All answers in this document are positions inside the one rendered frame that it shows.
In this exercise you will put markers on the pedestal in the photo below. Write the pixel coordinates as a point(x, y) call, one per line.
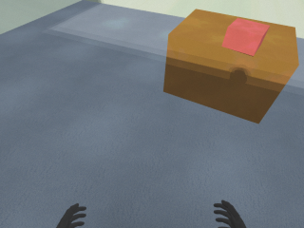
point(199, 69)

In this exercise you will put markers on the carton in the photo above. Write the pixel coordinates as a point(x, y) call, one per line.
point(245, 36)

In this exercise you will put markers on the robot left hand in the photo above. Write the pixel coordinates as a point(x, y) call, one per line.
point(69, 216)

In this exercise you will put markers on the robot right hand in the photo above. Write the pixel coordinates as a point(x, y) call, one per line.
point(233, 218)

